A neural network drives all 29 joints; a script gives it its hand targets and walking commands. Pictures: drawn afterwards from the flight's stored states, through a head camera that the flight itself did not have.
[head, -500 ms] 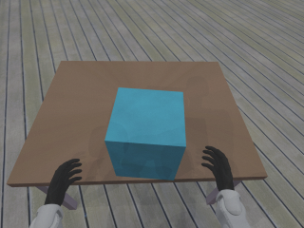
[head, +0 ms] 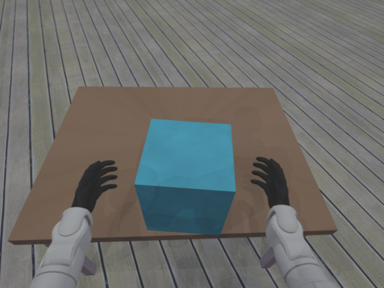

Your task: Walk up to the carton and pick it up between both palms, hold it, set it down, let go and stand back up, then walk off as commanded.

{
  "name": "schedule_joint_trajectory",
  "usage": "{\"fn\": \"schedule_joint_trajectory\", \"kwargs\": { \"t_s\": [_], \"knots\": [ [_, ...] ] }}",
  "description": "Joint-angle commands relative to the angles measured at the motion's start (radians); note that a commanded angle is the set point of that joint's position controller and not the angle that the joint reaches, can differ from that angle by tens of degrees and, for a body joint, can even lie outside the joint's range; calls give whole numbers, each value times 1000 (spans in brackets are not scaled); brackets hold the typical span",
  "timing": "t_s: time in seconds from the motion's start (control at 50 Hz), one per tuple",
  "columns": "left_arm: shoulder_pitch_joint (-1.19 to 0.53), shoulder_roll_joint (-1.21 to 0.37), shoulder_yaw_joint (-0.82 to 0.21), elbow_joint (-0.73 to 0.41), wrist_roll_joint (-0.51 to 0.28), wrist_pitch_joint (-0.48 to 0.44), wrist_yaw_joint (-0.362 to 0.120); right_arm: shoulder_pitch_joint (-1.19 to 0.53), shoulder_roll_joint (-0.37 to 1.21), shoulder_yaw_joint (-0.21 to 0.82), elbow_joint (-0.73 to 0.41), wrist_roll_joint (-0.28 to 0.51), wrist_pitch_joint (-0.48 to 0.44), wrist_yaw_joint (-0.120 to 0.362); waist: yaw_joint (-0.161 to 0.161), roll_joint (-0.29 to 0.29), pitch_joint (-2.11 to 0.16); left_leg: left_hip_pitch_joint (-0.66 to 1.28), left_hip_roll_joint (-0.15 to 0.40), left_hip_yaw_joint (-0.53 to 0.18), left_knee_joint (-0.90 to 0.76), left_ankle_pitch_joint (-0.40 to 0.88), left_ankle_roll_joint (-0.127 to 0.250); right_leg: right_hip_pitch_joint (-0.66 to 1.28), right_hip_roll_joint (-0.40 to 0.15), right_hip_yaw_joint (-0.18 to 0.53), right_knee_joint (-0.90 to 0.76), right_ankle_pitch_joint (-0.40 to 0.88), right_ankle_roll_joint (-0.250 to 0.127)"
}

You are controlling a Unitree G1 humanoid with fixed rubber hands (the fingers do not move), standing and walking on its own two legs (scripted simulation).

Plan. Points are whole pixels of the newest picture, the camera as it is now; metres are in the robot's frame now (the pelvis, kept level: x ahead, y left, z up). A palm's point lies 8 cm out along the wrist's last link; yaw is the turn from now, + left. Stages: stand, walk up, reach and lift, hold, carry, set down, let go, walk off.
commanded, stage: reach and lift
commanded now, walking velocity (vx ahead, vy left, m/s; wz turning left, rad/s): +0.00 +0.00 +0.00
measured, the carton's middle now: (187, 179) +0.42 +0.04 -0.07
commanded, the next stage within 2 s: none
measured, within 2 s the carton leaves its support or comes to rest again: neither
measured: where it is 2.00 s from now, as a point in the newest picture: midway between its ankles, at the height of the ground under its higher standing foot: outside the picture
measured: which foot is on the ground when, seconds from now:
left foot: down 0.00-1.00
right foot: down 0.00-1.00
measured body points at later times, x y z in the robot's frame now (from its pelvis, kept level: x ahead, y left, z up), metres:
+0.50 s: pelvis -0.01 +0.00 +0.00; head +0.02 +0.03 +0.45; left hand +0.38 +0.23 +0.08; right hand +0.38 -0.15 +0.09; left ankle -0.01 +0.10 -0.74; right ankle +0.02 -0.16 -0.74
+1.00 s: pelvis +0.00 +0.00 +0.00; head +0.04 +0.03 +0.45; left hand +0.43 +0.23 +0.10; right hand +0.43 -0.14 +0.10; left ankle -0.01 +0.10 -0.74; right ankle +0.02 -0.16 -0.74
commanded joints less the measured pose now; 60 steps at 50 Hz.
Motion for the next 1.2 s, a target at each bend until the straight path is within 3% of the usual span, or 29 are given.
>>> {"fn": "schedule_joint_trajectory", "kwargs": {
  "t_s": [0.0, 0.06, 0.12, 0.16, 0.18, 0.22, 0.24, 0.26, 0.3, 0.32, 0.34, 0.36, 0.4, 0.46, 0.48, 0.5, 0.52, 0.58, 0.6, 0.72, 0.76, 0.78, 0.86, 0.94, 0.98, 1.1, 1.12, 1.14, 1.18],
  "knots": [
    [-408, 115, 71, -142, 41, 83, -1, -324, -169, -51, -176, 54, 44, -42, -21, 189, -369, 244, -20, -49, -105, 566, -101, 168, 37, -120, -110, 256, -47],
    [-376, 128, 114, -272, 55, 100, 10, -263, -174, -18, -279, 75, 44, -44, 5, 164, -442, 295, -38, -29, -102, 626, -103, 203, 42, -116, -123, 315, -36],
    [-570, 135, 65, -239, 8, 110, 27, -451, -197, -62, -278, 55, 92, -39, -36, 182, -476, 237, -26, -37, -108, 518, -98, 126, 36, -126, -105, 218, -40],
    [-588, 130, 68, -205, 12, 122, 32, -476, -196, -58, -234, 58, 121, -40, -30, 190, -428, 223, -29, -30, -111, 488, -99, 116, 31, -120, -110, 201, -43],
    [-581, 127, 60, -243, 4, 114, 42, -442, -192, -84, -259, 59, 122, -41, -54, 196, -470, 236, -23, -42, -115, 502, -106, 129, 29, -122, -110, 208, -48],
    [-564, 111, 57, -262, -10, 126, 50, -416, -202, -75, -245, 72, 139, -35, -54, 187, -470, 296, -12, -54, -106, 572, -115, 97, 35, -123, -115, 223, -55],
    [-586, 98, 61, -109, 15, 155, 39, -438, -210, -71, -136, 56, 166, -34, -56, 191, -385, 254, -13, -58, -111, 545, -112, 72, 37, -125, -123, 197, -55],
    [-622, 124, 91, -146, 26, 163, 42, -477, -218, -75, -200, 61, 168, -37, -37, 196, -448, 237, -24, -46, -118, 523, -108, 100, 34, -118, -124, 200, -54],
    [-622, 112, 74, -84, 6, 185, 37, -503, -228, -84, -152, 68, 191, -36, -53, 179, -430, 233, -17, -56, -114, 515, -103, 78, 30, -126, -117, 208, -53],
    [-716, 134, 76, -103, -22, 182, 39, -581, -228, -95, -232, 64, 189, -40, -57, 147, -504, 193, -25, -44, -112, 453, -90, 85, 27, -120, -110, 197, -50],
    [-686, 119, 78, 2, 9, 202, 32, -553, -210, -73, -148, 60, 217, -42, -60, 147, -390, 169, -26, -48, -139, 386, -82, 89, 23, -118, -125, 158, -51],
    [-735, 137, 84, -31, 5, 205, 40, -592, -231, -102, -121, 56, 224, -38, -64, 179, -390, 158, -26, -46, -144, 382, -87, 86, 20, -121, -118, 159, -50],
    [-727, 145, 105, 5, 12, 197, 37, -593, -220, -82, -141, 54, 227, -41, -41, 131, -436, 152, -29, -46, -147, 384, -68, 112, 18, -111, -114, 196, -44],
    [-917, 150, 76, 111, 13, 208, 43, -760, -255, -94, -34, 53, 264, -33, -68, 168, -438, 117, -31, -45, -141, 338, -73, 47, 25, -123, -108, 139, -56],
    [-786, 126, 79, 111, 31, 206, 41, -620, -224, -70, 4, 68, 267, -31, -59, 152, -388, 166, -25, -52, -146, 387, -72, 78, 24, -122, -111, 182, -55],
    [-861, 126, 86, 80, 25, 206, 49, -725, -243, -81, -45, 77, 263, -28, -31, 179, -441, 146, -23, -55, -139, 389, -79, 52, 26, -113, -103, 161, -58],
    [-837, 120, 84, 47, 24, 201, 51, -679, -238, -68, -45, 74, 261, -31, -36, 170, -489, 186, -25, -60, -130, 475, -85, 75, 30, -117, -106, 227, -60],
    [-901, 125, 83, 198, 42, 214, 43, -741, -244, -64, 79, 76, 282, -26, -52, 150, -427, 166, -25, -48, -126, 470, -77, 49, 32, -126, -113, 226, -51],
    [-931, 131, 87, 134, 41, 209, 48, -777, -253, -69, 42, 76, 277, -32, -43, 165, -492, 167, -27, -51, -123, 490, -84, 71, 32, -120, -108, 256, -55],
    [-1042, 149, 55, 184, 20, 178, 64, -895, -281, -110, 94, 57, 272, -32, -70, 176, -574, 222, -12, -70, -95, 593, -102, -11, 41, -140, -106, 269, -48],
    [-994, 111, 46, 304, 24, 178, 53, -872, -243, -63, 154, 70, 271, -28, -59, 146, -541, 206, -16, -66, -87, 623, -94, -6, 39, -134, -112, 290, -49],
    [-1048, 142, 46, 230, 15, 157, 56, -911, -266, -82, 100, 64, 259, -33, -73, 150, -605, 189, -29, -54, -80, 595, -94, 17, 42, -139, -106, 316, -46],
    [-1074, 130, 33, 360, 26, 132, 63, -920, -242, -65, 232, 77, 259, -31, -61, 168, -595, 183, -24, -67, -75, 590, -95, -32, 39, -137, -105, 271, -55],
    [-1055, 80, 3, 318, 24, 78, 68, -897, -238, -90, 256, 55, 200, -22, -83, 206, -664, 263, -7, -77, -25, 735, -123, -91, 48, -149, -92, 302, -61],
    [-978, 59, 11, 500, 31, 61, 48, -841, -197, -40, 357, 77, 197, -11, -65, 164, -579, 208, -18, -74, -25, 706, -111, -74, 41, -145, -91, 276, -53],
    [-1045, 52, -30, 529, 6, -126, 52, -903, -172, -52, 344, 56, 55, 13, -61, 157, -665, 120, -27, -70, 44, 653, -118, -145, 35, -158, -16, 254, -55],
    [-1060, 53, -18, 606, -2, -144, 53, -916, -163, -48, 376, 43, 46, 17, -47, 134, -678, 67, -30, -70, 54, 608, -110, -174, 29, -155, -5, 223, -60],
    [-1068, 48, -58, 613, -24, -162, 53, -906, -159, -38, 410, 55, 45, 22, -76, 139, -680, 63, -20, -82, 59, 587, -106, -189, 24, -147, 19, 223, -62],
    [-1045, 50, -38, 721, -16, -187, 51, -915, -171, -16, 439, 64, 25, 34, -54, 128, -672, 8, -17, -95, 71, 532, -96, -232, 20, -148, 50, 193, -62]
  ]
}}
